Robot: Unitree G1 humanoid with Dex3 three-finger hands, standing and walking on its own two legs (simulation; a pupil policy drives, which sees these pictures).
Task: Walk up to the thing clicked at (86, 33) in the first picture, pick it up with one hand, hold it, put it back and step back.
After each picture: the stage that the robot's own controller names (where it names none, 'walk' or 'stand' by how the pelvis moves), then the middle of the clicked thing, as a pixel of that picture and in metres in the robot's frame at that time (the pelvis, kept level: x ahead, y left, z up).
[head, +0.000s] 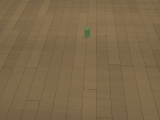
stand; (87, 32) +1.53 -0.05 -0.72
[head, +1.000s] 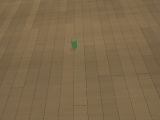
walk; (74, 43) +1.40 +0.20 -0.71
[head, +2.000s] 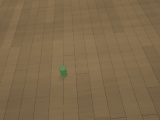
walk; (63, 71) +0.89 +0.27 -0.71
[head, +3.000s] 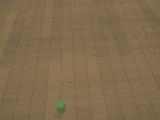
walk; (61, 106) +0.52 +0.21 -0.69
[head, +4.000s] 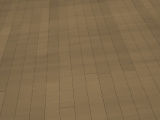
stand; out of the picture +0.30 +0.22 -0.71
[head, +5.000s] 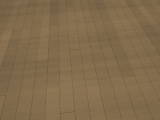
stand; out of the picture +0.30 +0.20 -0.72
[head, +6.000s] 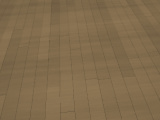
stand; out of the picture +0.30 +0.20 -0.73
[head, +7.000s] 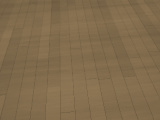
stand; out of the picture +0.29 +0.20 -0.73
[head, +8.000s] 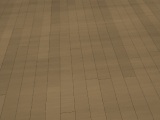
stand; out of the picture +0.29 +0.20 -0.73
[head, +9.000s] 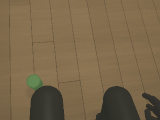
go down; (35, 82) +0.36 +0.23 -0.40
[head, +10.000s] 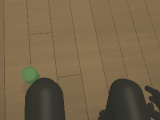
go down; (31, 76) +0.37 +0.25 -0.31
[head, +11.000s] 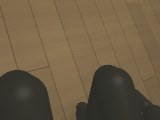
close in; out of the picture +0.34 +0.29 -0.22
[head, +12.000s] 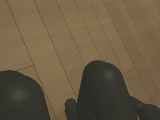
close; out of the picture +0.34 +0.29 -0.21
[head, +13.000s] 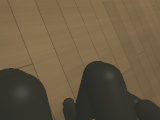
lift; out of the picture +0.33 +0.29 -0.22
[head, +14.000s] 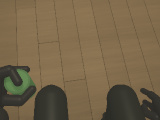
lift; (22, 85) +0.30 +0.22 -0.05
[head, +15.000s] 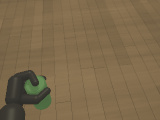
hold; (39, 93) +0.32 +0.17 +0.00
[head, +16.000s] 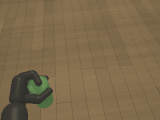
hold; (41, 92) +0.32 +0.17 -0.01
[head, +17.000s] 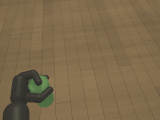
hold; (42, 92) +0.33 +0.17 -0.01
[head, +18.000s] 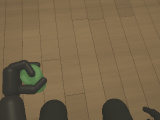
crouch; (34, 79) +0.35 +0.19 -0.08
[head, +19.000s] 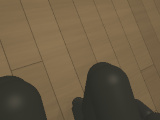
lower; out of the picture +0.36 +0.29 -0.21
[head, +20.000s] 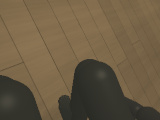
lower; out of the picture +0.37 +0.30 -0.21
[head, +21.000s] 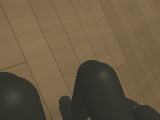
lower; out of the picture +0.37 +0.30 -0.22
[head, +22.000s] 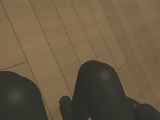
lower; out of the picture +0.36 +0.30 -0.22
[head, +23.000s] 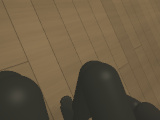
loosen; out of the picture +0.36 +0.30 -0.22
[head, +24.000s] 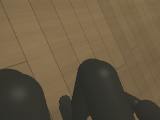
withdraw; out of the picture +0.35 +0.27 -0.22
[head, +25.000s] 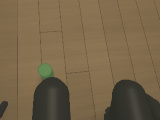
walk; (46, 72) +0.39 +0.22 -0.34
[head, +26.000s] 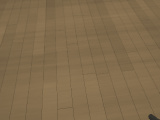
stand; out of the picture +0.31 +0.17 -0.66
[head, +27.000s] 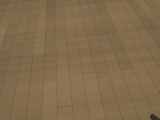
stand; out of the picture +0.32 +0.19 -0.67
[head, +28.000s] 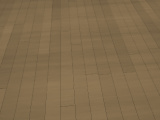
stand; out of the picture +0.33 +0.17 -0.70
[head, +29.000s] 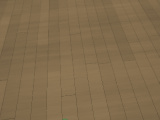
walk; out of the picture +0.36 +0.17 -0.71
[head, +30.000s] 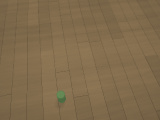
walk; (61, 96) +0.51 +0.17 -0.71
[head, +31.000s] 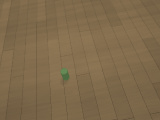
walk; (65, 74) +0.77 +0.24 -0.70
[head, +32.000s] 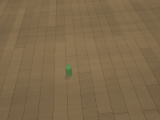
stand; (68, 70) +0.98 +0.18 -0.71
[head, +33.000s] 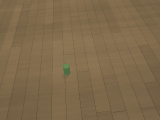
stand; (66, 69) +0.96 +0.19 -0.73
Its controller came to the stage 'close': yes
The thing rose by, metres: 0.70
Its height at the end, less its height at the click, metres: +0.00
